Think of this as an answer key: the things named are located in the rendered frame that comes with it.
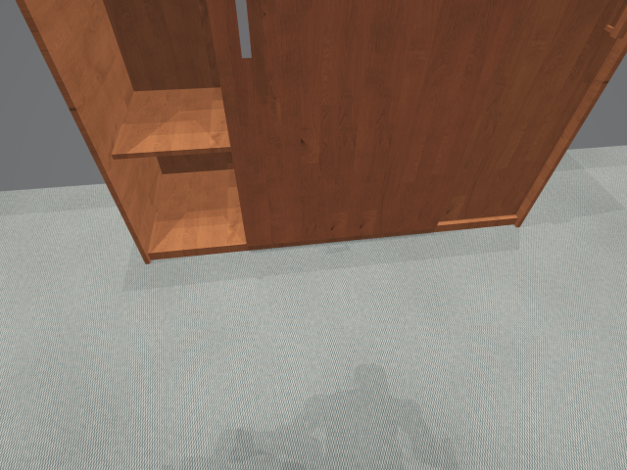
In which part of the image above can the wardrobe door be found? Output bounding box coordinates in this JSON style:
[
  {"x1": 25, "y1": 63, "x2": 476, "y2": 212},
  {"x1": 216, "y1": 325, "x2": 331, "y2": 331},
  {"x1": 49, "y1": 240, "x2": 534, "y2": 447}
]
[
  {"x1": 439, "y1": 0, "x2": 627, "y2": 221},
  {"x1": 207, "y1": 0, "x2": 522, "y2": 247}
]

